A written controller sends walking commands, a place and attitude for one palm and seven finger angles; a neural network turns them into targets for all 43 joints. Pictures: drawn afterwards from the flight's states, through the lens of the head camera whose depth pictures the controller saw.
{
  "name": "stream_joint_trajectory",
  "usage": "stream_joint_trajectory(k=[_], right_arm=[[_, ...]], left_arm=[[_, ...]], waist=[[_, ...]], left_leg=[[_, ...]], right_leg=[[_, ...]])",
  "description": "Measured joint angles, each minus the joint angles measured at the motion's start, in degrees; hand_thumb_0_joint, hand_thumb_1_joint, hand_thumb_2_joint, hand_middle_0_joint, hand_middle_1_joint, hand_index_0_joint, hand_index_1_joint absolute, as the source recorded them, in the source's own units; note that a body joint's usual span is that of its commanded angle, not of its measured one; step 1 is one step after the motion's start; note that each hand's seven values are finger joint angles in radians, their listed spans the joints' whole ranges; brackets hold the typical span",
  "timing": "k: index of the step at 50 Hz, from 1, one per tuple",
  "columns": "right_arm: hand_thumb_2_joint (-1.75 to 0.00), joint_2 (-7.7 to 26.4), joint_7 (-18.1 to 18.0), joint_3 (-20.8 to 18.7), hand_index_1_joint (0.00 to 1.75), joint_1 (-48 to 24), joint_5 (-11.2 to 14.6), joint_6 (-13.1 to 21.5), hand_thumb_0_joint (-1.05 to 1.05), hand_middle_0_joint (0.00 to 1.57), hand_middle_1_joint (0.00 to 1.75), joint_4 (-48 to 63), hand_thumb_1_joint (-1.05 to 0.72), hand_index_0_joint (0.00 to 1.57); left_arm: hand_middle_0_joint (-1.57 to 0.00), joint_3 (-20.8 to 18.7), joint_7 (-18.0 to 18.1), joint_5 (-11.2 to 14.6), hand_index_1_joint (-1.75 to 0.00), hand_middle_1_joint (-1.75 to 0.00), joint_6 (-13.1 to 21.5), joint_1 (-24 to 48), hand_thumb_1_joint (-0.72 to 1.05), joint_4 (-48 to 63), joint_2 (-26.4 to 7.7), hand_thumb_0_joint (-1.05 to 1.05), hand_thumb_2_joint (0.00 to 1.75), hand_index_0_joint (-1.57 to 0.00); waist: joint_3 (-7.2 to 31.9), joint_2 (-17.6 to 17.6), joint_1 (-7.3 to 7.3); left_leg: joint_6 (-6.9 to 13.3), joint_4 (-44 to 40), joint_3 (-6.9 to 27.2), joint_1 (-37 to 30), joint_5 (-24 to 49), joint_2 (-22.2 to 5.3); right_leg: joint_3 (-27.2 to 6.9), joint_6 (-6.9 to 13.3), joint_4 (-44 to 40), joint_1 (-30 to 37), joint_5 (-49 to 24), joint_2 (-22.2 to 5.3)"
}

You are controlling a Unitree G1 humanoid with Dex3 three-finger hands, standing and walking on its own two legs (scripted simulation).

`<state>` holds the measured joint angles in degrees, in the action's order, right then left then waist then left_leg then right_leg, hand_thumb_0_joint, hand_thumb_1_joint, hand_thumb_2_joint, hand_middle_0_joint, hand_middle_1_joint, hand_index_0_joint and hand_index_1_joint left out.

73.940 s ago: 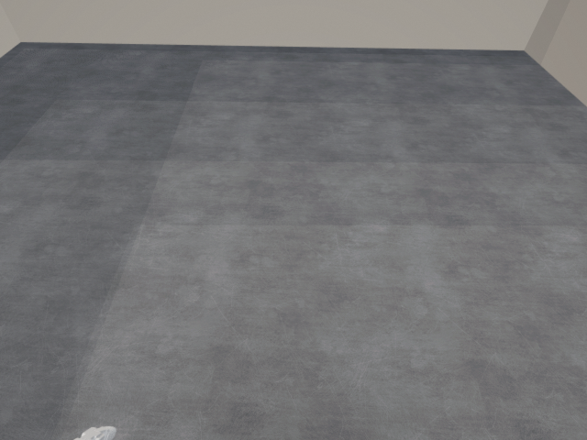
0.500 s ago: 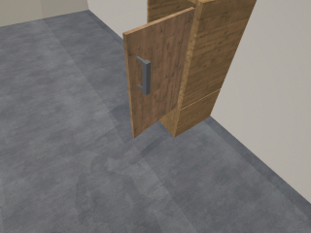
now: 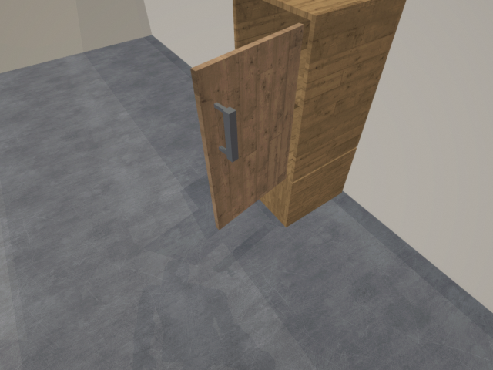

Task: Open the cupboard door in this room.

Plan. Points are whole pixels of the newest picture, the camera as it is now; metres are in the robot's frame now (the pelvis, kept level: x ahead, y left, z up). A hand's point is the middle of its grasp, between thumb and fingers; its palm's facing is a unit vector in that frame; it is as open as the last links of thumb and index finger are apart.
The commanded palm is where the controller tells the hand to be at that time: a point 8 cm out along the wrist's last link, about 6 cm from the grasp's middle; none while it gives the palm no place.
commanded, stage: let the arm hang, fingers relaxed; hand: left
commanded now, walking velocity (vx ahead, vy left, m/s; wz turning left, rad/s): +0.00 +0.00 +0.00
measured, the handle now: (225, 132) +0.65 +0.09 +0.01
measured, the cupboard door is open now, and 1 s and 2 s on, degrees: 99 99 99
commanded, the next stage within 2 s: look to check the result in 0.28 s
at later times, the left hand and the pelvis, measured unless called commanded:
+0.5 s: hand out of the picture +0.00 +0.15 -0.17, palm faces +0.03 -0.98 -0.20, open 7.4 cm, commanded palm none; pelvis +0.02 -0.01 +0.00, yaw -1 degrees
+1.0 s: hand out of the picture +0.02 +0.14 -0.17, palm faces +0.03 -0.98 -0.19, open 7.4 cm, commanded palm none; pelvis +0.03 -0.02 +0.00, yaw -1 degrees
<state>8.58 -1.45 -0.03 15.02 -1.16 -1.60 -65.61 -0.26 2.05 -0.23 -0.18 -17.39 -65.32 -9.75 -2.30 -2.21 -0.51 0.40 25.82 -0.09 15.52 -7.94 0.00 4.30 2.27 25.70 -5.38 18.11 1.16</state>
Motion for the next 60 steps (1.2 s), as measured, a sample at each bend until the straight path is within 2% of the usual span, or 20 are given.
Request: stream_joint_trajectory(k=[7, 34, 60], right_arm=[[-0.89, -0.34, -0.11, 0.07, 0.3, 0.21, -0.02, 0.79, 0.01, 0.2, 0.3, -0.11, -0.92, 0.2], [-0.89, -0.02, -0.78, -0.03, 0.3, -0.86, 0.28, 0.78, 0.01, 0.2, 0.3, -0.09, -0.92, 0.2], [-0.89, -0.31, -0.84, 0.08, 0.3, -0.47, 0.24, 0.92, 0.01, 0.2, 0.3, -0.23, -0.92, 0.2]], left_arm=[[-0.2, 0.11, 0.26, -0.12, -0.3, -0.3, 0.37, 2.59, 0.92, 1.28, 1.9, 0.01, 0.9, -0.2], [-0.2, -0.01, 0.35, 0.13, -0.3, -0.3, 0.36, -1.03, 0.91, -0.62, 2.44, 0.01, 0.9, -0.2], [-0.2, -0.12, 0.37, 0.18, -0.3, -0.3, 0.64, 0.28, 0.91, 0.38, 2.15, 0.01, 0.9, -0.2]], waist=[[0.39, 1.12, -0.38], [-1.15, 1.43, 0.52], [-0.89, 1.8, 0.3]], left_leg=[[-0.27, -0.26, -0.21, -0.59, -0.49, -0.1], [-1.37, -1.01, -0.37, -2.22, -1.69, -1.19], [-1.68, -1.09, -0.6, -2.99, -2.38, -1.5]], right_leg=[[-0.25, 0.17, -0.23, 0.48, 0.41, 0.07], [-0.68, 1.1, -2.97, 2.8, 0.37, 1.21], [-0.97, 1.33, -3.82, 3.81, 0.54, 1.49]])
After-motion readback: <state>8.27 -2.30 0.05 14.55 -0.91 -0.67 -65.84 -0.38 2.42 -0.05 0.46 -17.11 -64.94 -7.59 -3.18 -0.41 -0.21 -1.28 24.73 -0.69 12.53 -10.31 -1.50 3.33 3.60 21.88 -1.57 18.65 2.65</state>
